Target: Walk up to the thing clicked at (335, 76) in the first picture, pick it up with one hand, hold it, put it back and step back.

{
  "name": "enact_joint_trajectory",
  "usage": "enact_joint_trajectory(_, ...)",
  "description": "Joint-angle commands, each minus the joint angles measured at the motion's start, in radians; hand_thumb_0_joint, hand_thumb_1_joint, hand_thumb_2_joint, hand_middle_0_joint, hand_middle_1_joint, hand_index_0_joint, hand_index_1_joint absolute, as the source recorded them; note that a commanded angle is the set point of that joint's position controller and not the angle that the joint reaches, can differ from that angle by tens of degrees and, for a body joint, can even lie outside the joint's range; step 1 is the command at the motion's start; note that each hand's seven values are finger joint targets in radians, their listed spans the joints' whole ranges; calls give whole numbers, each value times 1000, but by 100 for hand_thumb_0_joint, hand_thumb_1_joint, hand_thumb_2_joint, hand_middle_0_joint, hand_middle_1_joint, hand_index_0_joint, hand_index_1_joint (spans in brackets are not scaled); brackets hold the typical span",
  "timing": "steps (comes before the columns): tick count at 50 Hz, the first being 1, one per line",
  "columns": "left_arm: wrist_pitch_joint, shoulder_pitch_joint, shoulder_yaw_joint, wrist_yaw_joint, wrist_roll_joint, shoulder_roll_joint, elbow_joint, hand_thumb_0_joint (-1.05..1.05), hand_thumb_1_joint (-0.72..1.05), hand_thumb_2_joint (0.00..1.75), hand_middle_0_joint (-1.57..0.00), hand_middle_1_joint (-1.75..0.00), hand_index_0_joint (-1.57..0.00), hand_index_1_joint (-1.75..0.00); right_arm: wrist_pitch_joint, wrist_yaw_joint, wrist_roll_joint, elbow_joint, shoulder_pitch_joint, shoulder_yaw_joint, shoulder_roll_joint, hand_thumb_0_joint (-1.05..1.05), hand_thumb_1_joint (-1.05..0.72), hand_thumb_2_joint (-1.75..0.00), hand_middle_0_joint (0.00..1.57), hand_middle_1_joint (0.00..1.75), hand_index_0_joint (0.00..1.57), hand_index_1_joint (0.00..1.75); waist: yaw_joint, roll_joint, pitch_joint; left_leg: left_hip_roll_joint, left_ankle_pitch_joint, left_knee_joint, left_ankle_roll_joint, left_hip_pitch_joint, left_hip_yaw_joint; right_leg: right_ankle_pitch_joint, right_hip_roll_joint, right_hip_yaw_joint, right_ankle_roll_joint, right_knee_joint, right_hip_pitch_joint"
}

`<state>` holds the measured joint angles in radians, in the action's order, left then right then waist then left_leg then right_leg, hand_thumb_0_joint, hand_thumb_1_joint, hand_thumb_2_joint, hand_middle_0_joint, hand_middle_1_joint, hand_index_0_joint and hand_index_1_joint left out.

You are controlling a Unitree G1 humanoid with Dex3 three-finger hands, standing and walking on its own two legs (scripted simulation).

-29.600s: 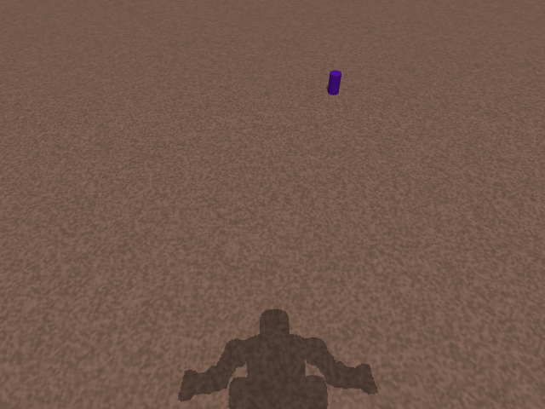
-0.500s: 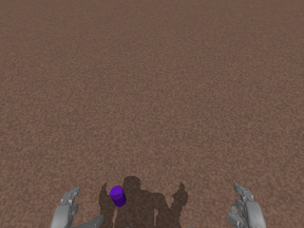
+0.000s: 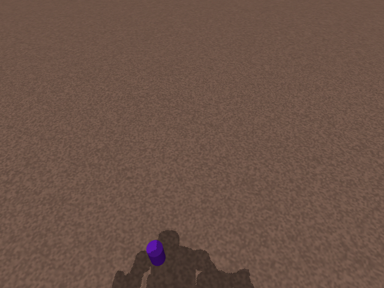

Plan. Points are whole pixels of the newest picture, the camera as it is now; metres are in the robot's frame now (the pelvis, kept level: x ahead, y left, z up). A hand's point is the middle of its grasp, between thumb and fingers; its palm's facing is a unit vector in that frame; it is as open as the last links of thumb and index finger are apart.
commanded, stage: stand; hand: left
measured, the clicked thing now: (156, 253) +0.41 +0.20 -0.70
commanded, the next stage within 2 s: step back in 1.66 s
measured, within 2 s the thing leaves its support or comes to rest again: neither
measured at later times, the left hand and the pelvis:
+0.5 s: hand out of the picture +0.03 +0.24 -0.15, palm faces -0.01 -0.93 -0.36, open 7.4 cm; pelvis -0.02 -0.01 +0.01, yaw +0 degrees
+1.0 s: hand out of the picture +0.08 +0.23 -0.14, palm faces -0.02 -0.94 -0.34, open 7.4 cm; pelvis +0.00 -0.01 +0.01, yaw -1 degrees
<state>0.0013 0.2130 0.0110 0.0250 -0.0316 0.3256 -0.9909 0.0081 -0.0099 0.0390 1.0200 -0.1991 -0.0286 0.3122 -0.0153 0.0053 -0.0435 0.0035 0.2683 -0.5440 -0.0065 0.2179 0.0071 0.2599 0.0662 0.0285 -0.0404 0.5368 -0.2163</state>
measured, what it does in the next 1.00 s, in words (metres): stands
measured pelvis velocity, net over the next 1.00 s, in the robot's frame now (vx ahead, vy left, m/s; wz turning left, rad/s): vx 0.00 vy -0.01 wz -0.02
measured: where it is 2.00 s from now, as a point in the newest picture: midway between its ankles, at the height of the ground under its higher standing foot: outside the picture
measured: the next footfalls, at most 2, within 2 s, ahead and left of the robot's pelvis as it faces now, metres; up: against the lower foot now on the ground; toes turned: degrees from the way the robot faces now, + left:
none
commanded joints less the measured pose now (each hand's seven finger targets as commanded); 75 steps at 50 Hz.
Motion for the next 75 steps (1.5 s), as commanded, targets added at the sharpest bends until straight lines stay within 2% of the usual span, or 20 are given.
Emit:
enact_joint_trajectory(1, -25, -59, 37, 7, 4, 179, 9, 0, 90, 90, -20, -30, -20, -30, -35, -14, -5, -39, 61, -35, 194, 0, -90, -90, 20, 30, 20, 30, -2, -44, 20, -104, -31, 240, -22, 9, -131, -74, 42, -61, 55, -131, 67)
enact_joint_trajectory(3, -25, -64, 33, 3, 4, 184, -17, 0, 90, 90, -20, -30, -20, -30, -33, -13, -9, -20, 63, -35, 205, 0, -90, -90, 20, 30, 20, 30, 0, -36, -13, -100, 23, 265, -17, 27, -134, -44, 43, -64, 52, -156, 71)
enact_joint_trajectory(11, -32, -77, 27, 4, 2, 191, -77, 0, 90, 90, -20, -30, -20, -30, -30, -7, -13, 24, 74, -32, 192, 0, -90, -90, 20, 30, 20, 30, 5, 11, 2, -97, -33, 263, -13, -44, -114, -26, 61, -77, 45, -222, 59)
enact_joint_trajectory(14, -28, -85, 26, 3, 3, 196, -89, 0, 90, 90, -20, -30, -20, -30, -27, -6, -14, 37, 75, -31, 196, 0, -90, -90, 20, 30, 20, 30, 8, -11, -15, -98, 14, 279, -10, -29, -116, 3, 57, -78, 45, -233, 46)
enact_joint_trajectory(18, -31, -89, 27, 1, 3, 203, -97, 0, 90, 90, -20, -30, -20, -30, -23, -3, -15, 45, 81, -30, 195, 0, -90, -90, 20, 30, 20, 30, 7, 9, -15, -97, 20, 272, -13, -29, -108, 28, 61, -89, 44, -252, 43)
enact_joint_trajectory(21, -29, -97, 30, -1, 5, 215, -102, 0, 90, 90, -20, -30, -20, -30, -21, -1, -14, 52, 73, -25, 198, 0, -90, -90, 20, 30, 20, 30, 11, -11, -38, -93, 75, 281, -11, -3, -107, 86, 63, -102, 47, -262, 24)
enact_joint_trajectory(25, -29, -92, 29, -3, 6, 212, -108, 0, 90, 90, -20, -30, -20, -30, -22, 0, -17, 55, 76, -27, 202, 0, -90, -90, 20, 30, 20, 30, 10, 11, -22, -97, 45, 272, -12, -24, -105, 91, 65, -108, 50, -267, 20)
enact_joint_trajectory(27, -31, -93, 29, -4, 9, 213, -110, 0, 90, 90, -20, -30, -20, -30, -24, 1, -16, 58, 71, -22, 201, 0, -90, -90, 20, 30, 20, 30, 11, -17, -14, -99, 34, 269, -13, -20, -104, 56, 67, -107, 50, -265, 34)
enact_joint_trajectory(29, -29, -96, 31, -5, 8, 214, -112, 0, 90, 90, -20, -30, -20, -30, -23, 1, -16, 58, 79, -23, 210, 0, -90, -90, 20, 30, 20, 30, 11, -13, -29, -100, 65, 272, -14, -8, -108, 80, 59, -105, 47, -266, 19)
enact_joint_trajectory(31, -30, -98, 32, -5, 11, 214, -112, 0, 90, 90, -20, -30, -20, -30, -25, 0, -17, 57, 74, -21, 209, 0, -90, -90, 20, 30, 20, 30, 12, -5, 4, -106, 6, 266, -15, -32, -103, 26, 68, -110, 53, -260, 44)
enact_joint_trajectory(33, -31, -107, 33, -7, 12, 212, -111, 0, 90, 90, -20, -30, -20, -30, -25, 1, -18, 63, 70, -17, 206, 0, -90, -90, 20, 30, 20, 30, 11, -14, -4, -104, 11, 269, -14, -22, -100, 26, 64, -109, 52, -256, 46)
enact_joint_trajectory(36, -31, -107, 31, -7, 12, 204, -112, 0, 90, 90, -20, -30, -20, -30, -32, -2, -18, 59, 87, -17, 214, 0, -90, -90, 20, 30, 20, 30, 8, -20, 30, -113, -68, 268, -12, -53, -100, -64, 65, -99, 54, -243, 71)
enact_joint_trajectory(38, -29, -113, 32, -7, 12, 205, -114, 0, 90, 90, -20, -30, -20, -30, -31, -4, -19, 65, 79, -13, 210, 0, -90, -90, 20, 30, 20, 30, 11, -13, 21, -115, -50, 274, -12, -44, -99, -70, 64, -96, 53, -242, 80)
enact_joint_trajectory(40, -31, -111, 29, -7, 15, 201, -117, 0, 90, 90, -20, -30, -20, -30, -32, -3, -22, 68, 77, -13, 215, 0, -90, -90, 20, 30, 20, 30, 11, -1, 31, -118, -121, 268, -11, -72, -94, -104, 68, -93, 51, -242, 84)
enact_joint_trajectory(42, -29, -117, 30, -8, 15, 202, -116, 0, 90, 90, -20, -30, -20, -30, -33, -5, -20, 71, 76, -13, 217, 0, -90, -90, 20, 30, 20, 30, 13, -6, 22, -117, -102, 274, -8, -65, -91, -104, 64, -96, 50, -248, 81)
enact_joint_trajectory(46, -33, -124, 32, -8, 17, 205, -113, 0, 90, 90, -20, -30, -20, -30, -35, -6, -21, 75, 82, -11, 214, 0, -90, -90, 20, 30, 20, 30, 14, 1, 57, -124, -181, 264, -8, -99, -86, -192, 72, -93, 46, -239, 111)
enact_joint_trajectory(53, -24, -134, 33, -10, 18, 199, -116, 0, 90, 90, -20, -30, -20, -30, -34, -7, -21, 83, 91, -10, 216, 0, -90, -90, 20, 30, 20, 30, 12, -14, 12, -122, -115, 299, 2, -69, -83, -135, 62, -88, 45, -250, 98)
enact_joint_trajectory(64, -32, -150, 34, -10, 17, 203, -103, 0, 90, 90, -20, -30, -20, -30, -39, -6, -21, 75, 119, -16, 225, 0, -90, -90, 20, 30, 20, 30, 15, -1, 75, -135, -253, 272, -3, -143, -73, -251, 72, -88, 45, -244, 118)
enact_joint_trajectory(69, -29, -151, 35, -10, 18, 214, -105, 0, 90, 90, -20, -30, -20, -30, -34, -4, -20, 79, 119, -15, 222, 0, -90, -90, 20, 30, 20, 30, 17, 1, 30, -130, -143, 297, 2, -112, -73, -145, 68, -92, 45, -265, 92)
enact_joint_trajectory(75, -32, -146, 35, -11, 17, 215, -102, 0, 90, 90, -20, -30, -20, -30, -33, 0, -21, 76, 125, -20, 228, 0, -90, -90, 20, 30, 20, 30, 17, -4, 36, -129, -133, 293, -2, -110, -71, -146, 69, -97, 48, -272, 94)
